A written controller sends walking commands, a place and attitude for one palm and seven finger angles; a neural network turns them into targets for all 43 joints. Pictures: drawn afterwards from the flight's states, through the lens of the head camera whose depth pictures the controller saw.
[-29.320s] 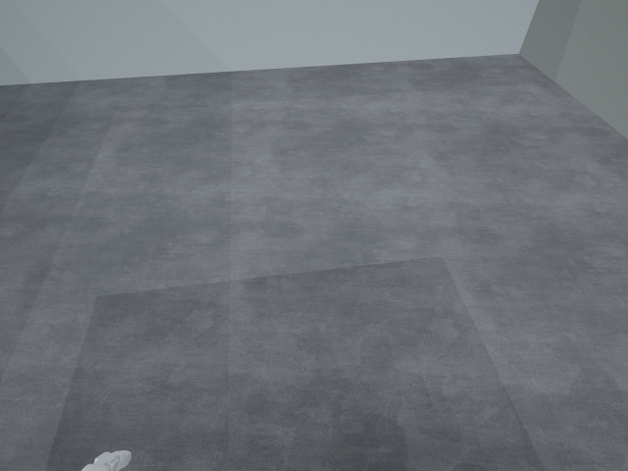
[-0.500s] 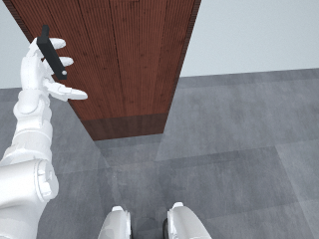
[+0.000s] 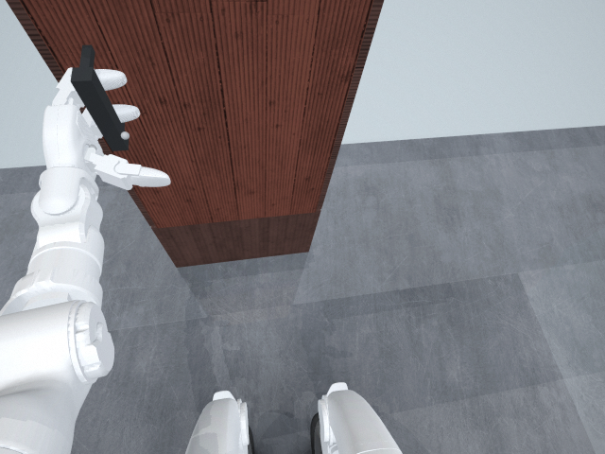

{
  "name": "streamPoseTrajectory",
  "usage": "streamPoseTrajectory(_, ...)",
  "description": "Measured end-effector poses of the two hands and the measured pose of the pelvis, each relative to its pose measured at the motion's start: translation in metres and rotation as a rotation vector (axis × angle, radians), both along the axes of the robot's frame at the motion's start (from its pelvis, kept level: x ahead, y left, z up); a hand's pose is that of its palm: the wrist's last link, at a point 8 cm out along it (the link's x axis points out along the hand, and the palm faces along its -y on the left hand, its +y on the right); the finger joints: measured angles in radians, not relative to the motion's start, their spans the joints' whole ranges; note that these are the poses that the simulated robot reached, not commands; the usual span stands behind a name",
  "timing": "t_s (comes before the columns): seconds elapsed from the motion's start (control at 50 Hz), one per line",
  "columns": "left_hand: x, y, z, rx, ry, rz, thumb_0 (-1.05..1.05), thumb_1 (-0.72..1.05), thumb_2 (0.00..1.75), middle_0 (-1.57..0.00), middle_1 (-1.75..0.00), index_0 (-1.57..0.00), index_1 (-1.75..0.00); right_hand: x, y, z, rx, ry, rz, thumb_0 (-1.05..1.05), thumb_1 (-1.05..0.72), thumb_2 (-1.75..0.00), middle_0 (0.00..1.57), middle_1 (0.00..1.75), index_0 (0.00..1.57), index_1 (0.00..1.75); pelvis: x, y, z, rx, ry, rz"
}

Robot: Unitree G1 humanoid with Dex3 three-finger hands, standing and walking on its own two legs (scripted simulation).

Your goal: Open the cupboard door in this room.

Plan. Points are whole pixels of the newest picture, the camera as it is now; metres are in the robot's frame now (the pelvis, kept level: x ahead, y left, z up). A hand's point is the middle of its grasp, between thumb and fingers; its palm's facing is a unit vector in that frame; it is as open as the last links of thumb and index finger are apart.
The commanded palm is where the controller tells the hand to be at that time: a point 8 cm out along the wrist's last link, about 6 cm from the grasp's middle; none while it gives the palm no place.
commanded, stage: close the thumb around the handle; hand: left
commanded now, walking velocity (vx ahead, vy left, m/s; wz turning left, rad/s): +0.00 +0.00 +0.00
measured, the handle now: (104, 101) +0.56 +0.22 +0.07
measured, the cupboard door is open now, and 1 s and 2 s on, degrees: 0 3 44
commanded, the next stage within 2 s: pull the door open along its arc in 0.66 s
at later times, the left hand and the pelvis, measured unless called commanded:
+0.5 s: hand (123, 138) +0.50 +0.19 +0.06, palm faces +0.09 -1.00 -0.02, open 6.8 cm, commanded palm +0.48 +0.23 +0.06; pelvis +0.00 +0.00 +0.00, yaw +0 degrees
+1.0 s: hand (125, 149) +0.49 +0.19 +0.06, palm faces +0.08 -1.00 -0.01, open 5.7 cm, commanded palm +0.43 +0.23 +0.06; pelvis +0.00 +0.00 +0.01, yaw -1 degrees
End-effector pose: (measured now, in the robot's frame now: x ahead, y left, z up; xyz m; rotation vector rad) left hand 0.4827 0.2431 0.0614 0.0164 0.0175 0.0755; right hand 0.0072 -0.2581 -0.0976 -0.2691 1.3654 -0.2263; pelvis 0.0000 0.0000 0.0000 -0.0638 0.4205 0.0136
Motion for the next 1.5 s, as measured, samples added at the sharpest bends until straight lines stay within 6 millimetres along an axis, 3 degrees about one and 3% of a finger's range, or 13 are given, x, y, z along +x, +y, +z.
streamPoseTrajectory(0.18,0.001,-0.002,0.001,-0.006,0.005,0.009,-0.01,-0.29,0.39,-0.32,-1.22,-0.31,-1.22,0.0,0.0,0.0,0.006,0.008,-0.002,0.01,-0.91,-0.9,0.2,0.3,0.21,0.3,0.002,0.0,0.001,0.001,0.001,-0.001)
streamPoseTrajectory(0.58,-0.007,0.002,0.001,-0.003,0.007,0.01,0.0,0.71,0.81,-0.39,-1.33,-0.38,-1.33,0.013,-0.007,0.002,-0.001,-0.021,0.006,0.01,-0.91,-0.9,0.2,0.3,0.21,0.3,0.004,-0.006,0.003,0.005,-0.009,0.0)
streamPoseTrajectory(0.86,-0.006,0.001,0.0,-0.007,0.003,0.005,0.01,0.73,0.82,-0.37,-1.35,-0.37,-1.35,0.01,-0.008,0.0,-0.005,-0.027,0.007,0.01,-0.91,-0.9,0.2,0.3,0.21,0.3,0.0,-0.005,0.001,0.004,-0.004,-0.002)
streamPoseTrajectory(1.04,-0.031,-0.005,0.0,-0.01,0.0,-0.004,0.01,0.73,0.76,-0.36,-1.34,-0.36,-1.35,0.016,-0.001,0.005,0.031,-0.057,-0.019,0.01,-0.91,-0.9,0.2,0.3,0.21,0.3,0.007,-0.003,0.009,0.013,-0.029,-0.017)
streamPoseTrajectory(1.2,-0.085,-0.024,0.0,-0.031,-0.009,-0.042,0.01,0.72,0.73,-0.34,-1.33,-0.35,-1.34,0.059,0.005,0.018,0.065,-0.183,0.008,0.01,-0.91,-0.9,0.2,0.3,0.21,0.3,0.017,-0.001,0.021,0.022,-0.072,-0.023)
streamPoseTrajectory(1.38,-0.161,-0.083,0.0,-0.11,-0.009,0.183,0.02,0.68,0.72,-0.34,-1.32,-0.37,-1.31,0.143,0.023,0.027,0.133,-0.396,0.162,0.01,-0.91,-0.9,0.2,0.3,0.2,0.3,0.021,-0.003,0.025,0.037,-0.118,-0.011)
streamPoseTrajectory(1.5,-0.199,-0.124,0.004,-0.074,0.018,0.262,0.02,0.65,0.7,-0.35,-1.3,-0.38,-1.33,0.188,0.038,0.036,0.181,-0.511,0.242,0.01,-0.91,-0.9,0.2,0.3,0.2,0.3,0.022,-0.014,0.024,0.052,-0.149,0.002)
